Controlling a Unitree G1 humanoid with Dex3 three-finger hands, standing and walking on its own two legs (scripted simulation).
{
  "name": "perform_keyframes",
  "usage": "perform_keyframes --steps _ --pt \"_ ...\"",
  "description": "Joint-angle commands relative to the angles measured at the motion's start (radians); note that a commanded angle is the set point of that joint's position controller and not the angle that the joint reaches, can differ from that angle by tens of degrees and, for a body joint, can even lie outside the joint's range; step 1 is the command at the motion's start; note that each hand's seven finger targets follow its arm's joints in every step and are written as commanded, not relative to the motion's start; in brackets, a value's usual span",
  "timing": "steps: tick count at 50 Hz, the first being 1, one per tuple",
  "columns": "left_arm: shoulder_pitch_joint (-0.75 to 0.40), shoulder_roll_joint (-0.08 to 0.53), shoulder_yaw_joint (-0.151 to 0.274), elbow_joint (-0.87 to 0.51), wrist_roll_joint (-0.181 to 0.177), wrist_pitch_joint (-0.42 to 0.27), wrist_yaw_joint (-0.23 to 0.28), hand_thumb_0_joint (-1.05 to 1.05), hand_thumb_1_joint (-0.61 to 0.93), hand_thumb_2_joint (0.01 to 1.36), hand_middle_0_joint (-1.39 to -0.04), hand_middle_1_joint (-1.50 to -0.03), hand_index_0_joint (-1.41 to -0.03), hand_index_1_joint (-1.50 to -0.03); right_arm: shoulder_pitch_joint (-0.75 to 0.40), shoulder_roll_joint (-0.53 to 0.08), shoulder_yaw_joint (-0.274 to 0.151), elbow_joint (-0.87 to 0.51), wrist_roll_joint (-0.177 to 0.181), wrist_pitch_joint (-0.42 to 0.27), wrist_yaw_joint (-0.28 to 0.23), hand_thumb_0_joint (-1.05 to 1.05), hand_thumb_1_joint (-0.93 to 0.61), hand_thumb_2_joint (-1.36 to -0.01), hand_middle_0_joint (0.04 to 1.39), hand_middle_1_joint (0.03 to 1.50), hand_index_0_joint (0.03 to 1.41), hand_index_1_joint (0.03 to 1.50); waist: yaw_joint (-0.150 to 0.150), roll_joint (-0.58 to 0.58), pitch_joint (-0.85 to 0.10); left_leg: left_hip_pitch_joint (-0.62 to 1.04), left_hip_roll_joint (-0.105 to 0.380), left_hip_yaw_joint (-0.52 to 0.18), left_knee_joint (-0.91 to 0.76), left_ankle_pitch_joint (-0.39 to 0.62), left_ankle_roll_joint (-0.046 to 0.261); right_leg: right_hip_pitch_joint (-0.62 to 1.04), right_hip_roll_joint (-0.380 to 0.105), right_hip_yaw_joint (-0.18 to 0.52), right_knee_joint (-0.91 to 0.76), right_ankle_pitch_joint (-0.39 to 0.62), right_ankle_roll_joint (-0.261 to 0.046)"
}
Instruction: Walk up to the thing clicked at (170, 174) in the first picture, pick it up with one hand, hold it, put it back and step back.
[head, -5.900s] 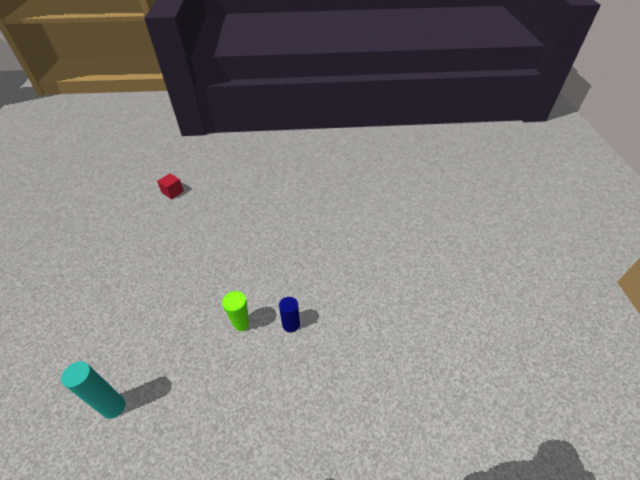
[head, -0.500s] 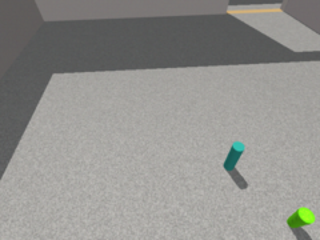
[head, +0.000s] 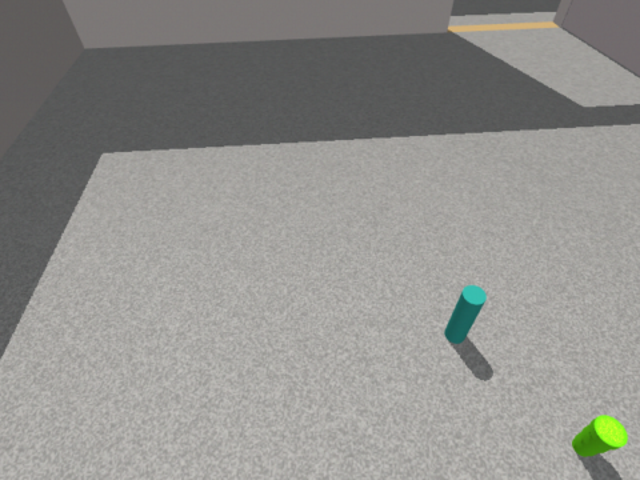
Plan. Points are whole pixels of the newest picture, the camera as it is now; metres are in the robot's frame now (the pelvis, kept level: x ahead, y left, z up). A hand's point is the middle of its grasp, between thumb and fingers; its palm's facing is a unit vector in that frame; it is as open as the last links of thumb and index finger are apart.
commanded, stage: stand
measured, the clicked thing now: out of the picture +0.79 -1.43 -0.75
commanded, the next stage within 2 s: walk up in 0.74 s
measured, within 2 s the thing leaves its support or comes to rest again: neither
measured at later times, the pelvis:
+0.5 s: pelvis +0.00 +0.00 +0.00, yaw +0 degrees
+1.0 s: pelvis +0.05 +0.03 -0.01, yaw +3 degrees
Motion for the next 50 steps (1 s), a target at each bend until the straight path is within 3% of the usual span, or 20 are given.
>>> perform_keyframes --steps 1,12,23,36,37,38,39,40,41,42,43,45,48,49,50 --pt "-0.035 0.222 0.045 -0.055 -0.006 -0.017 0.018 0.000 0.900 0.900 -0.200 -0.300 -0.200 -0.300 -0.036 -0.213 -0.038 -0.051 0.000 -0.025 -0.013 0.000 -0.900 -0.900 0.200 0.300 0.200 0.300 0.004 -0.007 -0.056 -0.018 0.093 -0.065 -0.035 0.133 0.043 0.015 -0.117 0.093 -0.058 0.062 -0.020" --pt "-0.021 0.223 0.040 -0.060 -0.006 -0.021 0.020 0.000 0.900 0.900 -0.200 -0.300 -0.200 -0.300 -0.030 -0.217 -0.040 -0.054 0.001 -0.024 -0.012 0.000 -0.900 -0.900 0.200 0.300 0.200 0.300 0.003 -0.006 -0.083 0.005 0.095 -0.056 -0.015 0.181 0.047 0.027 -0.122 0.097 -0.045 0.155 -0.021" --pt "-0.020 0.224 0.042 -0.056 -0.006 -0.018 0.017 0.000 0.900 0.900 -0.200 -0.300 -0.200 -0.300 -0.028 -0.211 -0.039 -0.055 0.001 -0.024 -0.011 0.000 -0.900 -0.900 0.200 0.300 0.200 0.300 0.001 0.003 -0.049 -0.011 0.091 -0.059 -0.032 0.117 0.043 0.002 -0.115 0.101 -0.059 0.059 -0.024" --pt "-0.019 0.223 0.042 -0.059 -0.006 -0.018 0.018 0.000 0.900 0.900 -0.200 -0.300 -0.200 -0.300 -0.024 -0.216 -0.039 -0.057 0.001 -0.025 -0.013 0.000 -0.900 -0.900 0.200 0.300 0.200 0.300 0.001 -0.006 -0.083 0.009 0.098 -0.055 -0.018 0.162 0.047 0.021 -0.119 0.106 -0.045 0.127 -0.025" --pt "0.048 0.308 0.119 -0.105 0.014 -0.031 -0.009 0.000 0.900 0.900 -0.200 -0.300 -0.200 -0.300 0.037 -0.289 -0.104 -0.105 -0.016 -0.042 0.011 0.000 -0.900 -0.900 0.200 0.300 0.200 0.300 0.012 -0.034 -0.179 -0.026 0.048 -0.049 0.067 -0.336 0.124 0.085 -0.079 0.085 0.026 -0.360 -0.068" --pt "0.076 0.313 0.127 -0.090 0.023 -0.032 -0.017 0.000 0.900 0.900 -0.200 -0.300 -0.200 -0.300 0.008 -0.290 -0.109 -0.114 -0.025 -0.042 0.022 0.000 -0.900 -0.900 0.200 0.300 0.200 0.300 0.038 -0.041 -0.100 -0.191 0.041 -0.049 0.101 -0.480 0.128 0.083 -0.121 0.157 0.011 -0.534 -0.099" --pt "0.107 0.327 0.142 -0.097 0.027 -0.035 -0.021 0.000 0.900 0.900 -0.200 -0.300 -0.200 -0.300 -0.060 -0.270 -0.109 -0.147 -0.026 -0.040 0.028 0.000 -0.900 -0.900 0.200 0.300 0.200 0.300 0.074 -0.079 -0.016 -0.365 0.015 0.006 0.185 -0.436 0.109 0.118 -0.190 0.248 -0.053 -0.610 -0.142" --pt "0.141 0.357 0.156 -0.103 0.026 -0.039 -0.020 0.000 0.900 0.900 -0.200 -0.300 -0.200 -0.300 -0.138 -0.239 -0.107 -0.190 -0.028 -0.038 0.033 0.000 -0.900 -0.900 0.200 0.300 0.200 0.300 0.123 -0.177 0.091 -0.553 -0.023 0.092 0.394 -0.309 0.081 0.151 -0.317 0.390 -0.189 -0.653 -0.204" --pt "0.164 0.369 0.163 -0.125 0.035 -0.050 -0.019 0.000 0.900 0.900 -0.200 -0.300 -0.200 -0.300 -0.147 -0.232 -0.109 -0.203 -0.036 -0.045 0.033 0.000 -0.900 -0.900 0.200 0.300 0.200 0.300 0.136 -0.160 0.128 -0.632 0.033 0.042 0.465 -0.304 0.069 0.168 -0.407 0.468 -0.229 -0.540 -0.263" --pt "0.159 0.345 0.161 -0.130 0.032 -0.054 -0.020 0.000 0.900 0.900 -0.200 -0.300 -0.200 -0.300 -0.118 -0.251 -0.115 -0.196 -0.030 -0.054 0.037 0.000 -0.900 -0.900 0.200 0.300 0.200 0.300 0.118 -0.092 0.128 -0.622 0.051 0.010 0.490 -0.287 0.069 0.164 -0.396 0.445 -0.220 -0.448 -0.275" --pt "0.153 0.328 0.157 -0.136 0.025 -0.056 -0.021 0.000 0.900 0.900 -0.200 -0.300 -0.200 -0.300 -0.087 -0.247 -0.120 -0.195 -0.032 -0.057 0.045 0.000 -0.900 -0.900 0.200 0.300 0.200 0.300 0.099 -0.074 0.099 -0.574 0.058 0.000 0.483 -0.268 0.066 0.157 -0.337 0.375 -0.208 -0.423 -0.246" --pt "0.055 0.341 0.158 -0.185 0.033 -0.057 -0.028 0.000 0.900 0.900 -0.200 -0.300 -0.200 -0.300 -0.009 -0.239 -0.125 -0.197 -0.026 -0.061 0.063 0.000 -0.900 -0.900 0.200 0.300 0.200 0.300 0.039 -0.176 0.053 -0.425 0.082 0.031 0.399 -0.269 0.058 0.072 -0.288 0.247 -0.189 -0.390 -0.215" --pt "0.003 0.325 0.146 -0.235 0.029 -0.051 -0.043 0.000 0.900 0.900 -0.200 -0.300 -0.200 -0.300 0.071 -0.228 -0.145 -0.190 -0.030 -0.066 0.072 0.000 -0.900 -0.900 0.200 0.300 0.200 0.300 -0.014 -0.170 0.057 -0.156 0.043 0.104 0.257 -0.125 0.044 -0.149 -0.217 0.112 -0.098 -0.315 -0.173" --pt "-0.012 0.317 0.142 -0.242 0.023 -0.047 -0.045 0.000 0.900 0.900 -0.200 -0.300 -0.200 -0.300 0.145 -0.225 -0.156 -0.171 -0.031 -0.067 0.069 0.000 -0.900 -0.900 0.200 0.300 0.200 0.300 -0.053 -0.133 0.039 -0.034 0.020 0.146 0.197 -0.027 0.038 -0.221 -0.189 0.063 -0.009 -0.324 -0.159" --pt "0.000 0.276 0.128 -0.253 0.027 -0.043 -0.048 0.000 0.900 0.900 -0.200 -0.300 -0.200 -0.300 0.254 -0.263 -0.177 -0.137 -0.036 -0.069 0.058 0.000 -0.900 -0.900 0.200 0.300 0.200 0.300 -0.108 -0.030 -0.025 0.164 0.006 0.135 0.196 -0.035 0.049 -0.325 -0.156 0.029 0.155 -0.271 -0.136"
